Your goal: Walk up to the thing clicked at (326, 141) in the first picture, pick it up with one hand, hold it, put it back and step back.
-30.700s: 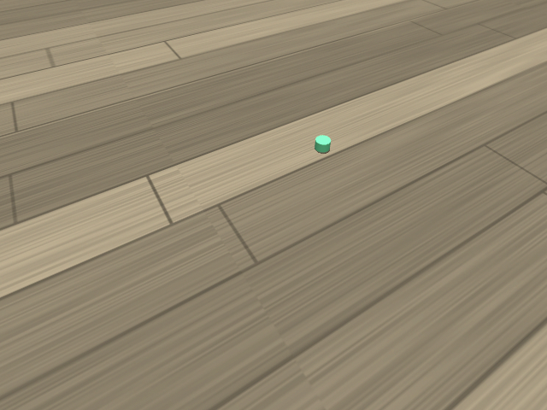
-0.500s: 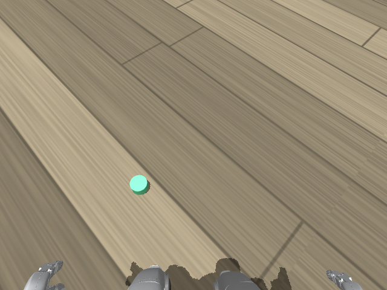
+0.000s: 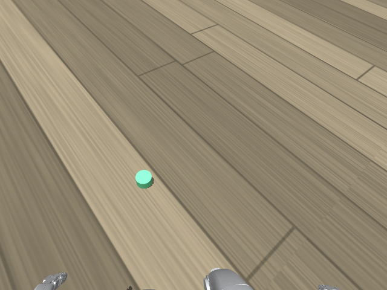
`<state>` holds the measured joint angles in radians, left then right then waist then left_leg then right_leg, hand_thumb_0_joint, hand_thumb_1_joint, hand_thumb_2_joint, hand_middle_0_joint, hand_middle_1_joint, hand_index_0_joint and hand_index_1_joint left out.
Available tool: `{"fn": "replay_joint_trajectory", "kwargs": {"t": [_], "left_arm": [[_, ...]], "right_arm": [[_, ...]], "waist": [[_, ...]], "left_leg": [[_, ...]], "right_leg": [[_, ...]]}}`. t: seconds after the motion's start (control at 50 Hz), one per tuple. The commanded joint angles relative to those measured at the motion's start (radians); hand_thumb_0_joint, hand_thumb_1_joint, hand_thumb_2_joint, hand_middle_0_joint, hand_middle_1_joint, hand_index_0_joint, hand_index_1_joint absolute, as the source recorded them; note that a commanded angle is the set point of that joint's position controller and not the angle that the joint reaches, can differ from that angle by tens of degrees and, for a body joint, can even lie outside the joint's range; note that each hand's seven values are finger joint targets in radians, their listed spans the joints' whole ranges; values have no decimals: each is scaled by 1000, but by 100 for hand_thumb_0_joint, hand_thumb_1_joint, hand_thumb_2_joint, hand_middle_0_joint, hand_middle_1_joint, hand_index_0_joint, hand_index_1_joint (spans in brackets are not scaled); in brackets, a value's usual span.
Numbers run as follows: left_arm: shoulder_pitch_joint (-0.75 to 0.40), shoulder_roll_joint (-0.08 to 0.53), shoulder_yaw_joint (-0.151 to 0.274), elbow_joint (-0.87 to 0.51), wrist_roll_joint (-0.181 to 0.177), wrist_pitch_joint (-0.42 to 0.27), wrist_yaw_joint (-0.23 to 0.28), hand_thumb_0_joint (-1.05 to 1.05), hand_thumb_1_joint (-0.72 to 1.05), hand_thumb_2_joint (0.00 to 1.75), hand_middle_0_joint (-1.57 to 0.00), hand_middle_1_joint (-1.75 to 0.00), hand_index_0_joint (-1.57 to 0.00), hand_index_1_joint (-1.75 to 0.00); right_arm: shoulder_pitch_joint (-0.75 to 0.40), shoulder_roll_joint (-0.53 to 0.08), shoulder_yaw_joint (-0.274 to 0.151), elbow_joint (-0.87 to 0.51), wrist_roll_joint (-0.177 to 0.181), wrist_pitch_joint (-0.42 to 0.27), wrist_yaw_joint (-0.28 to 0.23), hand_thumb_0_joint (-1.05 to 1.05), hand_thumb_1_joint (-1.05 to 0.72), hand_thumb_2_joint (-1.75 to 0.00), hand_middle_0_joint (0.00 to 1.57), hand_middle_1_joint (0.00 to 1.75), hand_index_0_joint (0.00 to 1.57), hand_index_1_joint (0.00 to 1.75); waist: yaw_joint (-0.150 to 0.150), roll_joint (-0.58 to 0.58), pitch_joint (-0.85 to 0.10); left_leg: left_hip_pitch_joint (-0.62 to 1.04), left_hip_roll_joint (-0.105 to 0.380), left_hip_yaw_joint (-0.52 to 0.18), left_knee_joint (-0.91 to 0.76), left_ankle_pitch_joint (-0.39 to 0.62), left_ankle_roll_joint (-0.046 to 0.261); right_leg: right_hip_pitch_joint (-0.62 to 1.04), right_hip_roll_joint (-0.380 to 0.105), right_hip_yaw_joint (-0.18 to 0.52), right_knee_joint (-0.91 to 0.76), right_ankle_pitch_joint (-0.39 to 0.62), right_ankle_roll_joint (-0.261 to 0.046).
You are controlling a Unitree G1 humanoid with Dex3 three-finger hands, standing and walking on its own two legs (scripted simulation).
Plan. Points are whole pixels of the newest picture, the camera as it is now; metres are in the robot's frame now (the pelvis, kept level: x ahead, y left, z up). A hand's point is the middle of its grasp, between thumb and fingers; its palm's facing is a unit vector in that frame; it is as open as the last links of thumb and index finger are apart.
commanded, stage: walk up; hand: left
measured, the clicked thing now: (144, 179) +0.72 +0.23 -0.74
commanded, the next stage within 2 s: stand in 1.32 s
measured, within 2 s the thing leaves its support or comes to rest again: neither
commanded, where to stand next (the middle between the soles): +0.40 -0.02 m, yaw +1 degrees
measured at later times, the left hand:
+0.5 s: hand out of the picture +0.02 +0.25 -0.14, palm faces +0.00 -0.92 -0.39, open 7.3 cm
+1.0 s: hand out of the picture +0.11 +0.22 -0.14, palm faces +0.02 -0.94 -0.35, open 7.3 cm
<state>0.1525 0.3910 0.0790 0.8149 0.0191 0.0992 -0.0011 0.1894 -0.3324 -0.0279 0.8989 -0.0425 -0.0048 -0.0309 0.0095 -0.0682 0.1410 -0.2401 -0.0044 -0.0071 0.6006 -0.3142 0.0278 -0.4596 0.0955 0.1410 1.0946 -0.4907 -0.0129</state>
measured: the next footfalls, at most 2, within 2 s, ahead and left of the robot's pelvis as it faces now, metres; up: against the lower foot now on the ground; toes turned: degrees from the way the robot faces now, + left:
right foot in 0.20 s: +0.04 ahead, -0.16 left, +0.00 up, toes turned -2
left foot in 0.48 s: +0.04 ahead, +0.10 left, +0.00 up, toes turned -2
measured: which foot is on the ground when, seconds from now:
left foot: down 0.00-0.24, up 0.26-0.46, down 0.48-1.00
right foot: up 0.00-0.18, down 0.20-1.00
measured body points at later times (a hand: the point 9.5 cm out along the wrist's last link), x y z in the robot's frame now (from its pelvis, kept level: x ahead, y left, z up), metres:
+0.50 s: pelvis -0.03 -0.02 +0.00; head -0.02 -0.03 +0.45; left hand +0.02 +0.30 -0.11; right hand +0.02 -0.34 -0.13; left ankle +0.00 +0.10 -0.73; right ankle -0.07 -0.16 -0.73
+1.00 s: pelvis +0.00 -0.04 +0.00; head +0.01 -0.05 +0.45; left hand +0.10 +0.26 -0.11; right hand +0.08 -0.34 -0.13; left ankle +0.00 +0.10 -0.73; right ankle +0.00 -0.16 -0.73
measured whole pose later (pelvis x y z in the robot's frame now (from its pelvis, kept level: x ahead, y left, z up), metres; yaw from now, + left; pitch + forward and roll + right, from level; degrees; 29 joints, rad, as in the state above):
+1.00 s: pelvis +0.00 -0.04 +0.00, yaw +0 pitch -2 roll +0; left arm 0.11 0.34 0.04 1.00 0.01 -0.01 -0.01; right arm 0.15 -0.37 -0.03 1.02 -0.01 -0.01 0.00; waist 0.00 0.02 0.07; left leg -0.21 0.01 -0.05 0.55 -0.29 -0.02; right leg -0.21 -0.03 -0.02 0.56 -0.30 0.01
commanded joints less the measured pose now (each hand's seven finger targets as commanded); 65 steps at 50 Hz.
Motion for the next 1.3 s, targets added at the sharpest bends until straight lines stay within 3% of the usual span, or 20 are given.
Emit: {"fn": "replay_joint_trajectory", "kwargs": {"t": [0.0, 0.08, 0.16, 0.18, 0.2, 0.24, 0.3, 0.38, 0.46, 0.5, 0.52, 0.54, 0.72, 0.76, 0.78, 0.8, 0.82, 0.88, 0.92, 1.28], "left_arm": [[43, 193, 66, -49, -2, -41, -4, 0, 90, 90, -20, -30, -20, -30], [21, 179, 43, -33, 0, -78, -22, 0, 90, 90, -20, -30, -20, -30], [174, 166, 54, 83, 9, -119, -5, 0, 90, 90, -20, -30, -20, -30], [189, 202, 64, 93, 18, -129, 1, 0, 90, 90, -20, -30, -20, -30], [184, 254, 77, 86, 31, -136, 5, 0, 90, 90, -20, -30, -20, -30], [54, 344, 81, 30, 36, -133, 8, 0, 90, 90, -20, -30, -20, -30], [20, 242, 58, 31, 21, -152, 9, 0, 90, 90, -20, -30, -20, -30], [69, 257, 60, 34, 17, -155, 3, 0, 90, 90, -20, -30, -20, -30], [25, 224, 35, 29, -4, -132, 2, 0, 90, 90, -20, -30, -20, -30], [51, 138, 12, 11, -16, -131, 5, 0, 90, 90, -20, -30, -20, -30], [32, 143, 17, 22, -26, -120, 11, 0, 90, 90, -20, -30, -20, -30], [28, 204, 30, 40, -17, -114, 17, 0, 90, 90, -20, -30, -20, -30], [76, 149, 27, 111, -7, -139, 15, 0, 90, 90, -20, -30, -20, -30], [95, 227, 45, 125, 8, -151, 30, 0, 90, 90, -20, -30, -20, -30], [45, 261, 45, 111, 4, -153, 29, 0, 90, 90, -20, -30, -20, -30], [-70, 281, 37, 83, 3, -152, 21, 0, 90, 90, -20, -30, -20, -30], [-139, 259, 30, 64, 6, -149, 17, 0, 90, 90, -20, -30, -20, -30], [-137, 198, 16, 85, -7, -145, 18, 0, 90, 90, -20, -30, -20, -30], [-91, 198, 19, 111, -13, -144, 16, 0, 90, 90, -20, -30, -20, -30], [-135, 175, 8, 191, -13, -130, 5, 0, 90, 90, -20, -30, -20, -30]], "right_arm": [[-55, -290, -92, -100, 3, -47, -18, 0, -90, -90, 20, 30, 20, 30], [-31, -300, -101, -98, 0, -37, 5, 0, -90, -90, 20, 30, 20, 30], [-56, -295, -93, -105, 2, 1, 25, 0, -90, -90, 20, 30, 20, 30], [-48, -242, -77, -111, 13, 3, 25, 0, -90, -90, 20, 30, 20, 30], [-48, -177, -57, -128, 25, 1, 27, 0, -90, -90, 20, 30, 20, 30], [-97, -261, -83, -117, 23, -1, 21, 0, -90, -90, 20, 30, 20, 30], [-43, -242, -78, -69, 37, -16, 33, 0, -90, -90, 20, 30, 20, 30], [-31, -227, -65, -58, 26, -27, 41, 0, -90, -90, 20, 30, 20, 30], [49, -212, -79, -4, 21, -44, 36, 0, -90, -90, 20, 30, 20, 30], [113, -289, -101, 4, 8, -57, 24, 0, -90, -90, 20, 30, 20, 30], [86, -346, -108, -6, 13, -58, 25, 0, -90, -90, 20, 30, 20, 30], [67, -382, -119, -4, 16, -55, 28, 0, -90, -90, 20, 30, 20, 30], [-59, -254, -61, -23, 34, -32, 23, 0, -90, -90, 20, 30, 20, 30], [-72, -184, -38, -36, 58, -26, 19, 0, -90, -90, 20, 30, 20, 30], [-47, -148, -27, -28, 58, -19, 16, 0, -90, -90, 20, 30, 20, 30], [-13, -178, -39, 0, 54, -9, 12, 0, -90, -90, 20, 30, 20, 30], [28, -197, -45, 33, 45, -9, 13, 0, -90, -90, 20, 30, 20, 30], [-18, -216, -44, 58, 34, -25, 21, 0, -90, -90, 20, 30, 20, 30], [-25, -220, -44, 65, 29, -32, 19, 0, -90, -90, 20, 30, 20, 30], [-169, -215, -25, 117, 28, -26, 23, 0, -90, -90, 20, 30, 20, 30]], "waist": [[8, 180, -108], [-49, 274, -140], [23, 224, -134], [27, 108, -129], [26, -91, -107], [44, -74, 24], [3, -63, 18], [34, -147, -41], [-19, -82, -111], [-34, 162, -217], [-22, 211, -203], [-31, 213, -166], [36, 213, -170], [43, 43, -229], [24, -32, -216], [-12, -56, -195], [-43, -60, -155], [-33, -23, -114], [-7, -38, -187], [8, 101, -158]], "left_leg": [[35, 228, -183, -236, 246, 138], [119, 218, -179, -271, -207, 159], [-76, 158, -80, -95, -161, 114], [-157, 111, -40, 28, -132, 65], [-331, 16, 16, 190, -195, -3], [-223, 11, -129, 335, -262, -28], [-239, 10, -125, 257, -124, -30], [-164, 16, -32, 97, -121, -43], [93, -31, 25, -196, 109, -28], [250, 185, -283, -272, 264, 52], [209, 315, -483, -296, 139, 174], [105, 353, -529, -316, -24, 246], [-8, 154, -145, -96, 394, 81], [-118, 59, -85, 65, 313, 5], [-141, -6, -75, 81, 47, -25], [-34, 8, -54, 134, -182, -30], [23, 30, -50, 104, -171, -30], [47, 71, -100, -120, 247, 1], [98, 101, -94, -112, 441, 20], [5, 117, -134, -247, 220, 5]], "right_leg": [[16, -31, 27, 18, 69, 14], [76, -82, -81, -339, -14, 38], [368, -57, -165, -747, 116, -10], [430, -98, -50, -765, 136, -29], [452, -283, 258, -832, 35, -89], [57, -485, 463, -914, -283, -242], [215, -328, 172, -844, 24, -158], [275, -323, 86, -781, 254, -154], [225, -265, -36, -579, 482, -97], [115, -143, -135, -297, 371, -19], [36, -79, -160, -256, -35, -11], [67, -128, -85, -182, -127, -21], [344, -102, -179, -698, 302, -4], [461, -245, 27, -719, 478, -49], [407, -378, 178, -774, 450, -119], [254, -454, 206, -765, 406, -204], [183, -437, 176, -738, 391, -203], [204, -264, -39, -664, 454, -54], [276, -224, -70, -616, 603, -27], [375, -205, -103, -736, 356, -17]]}}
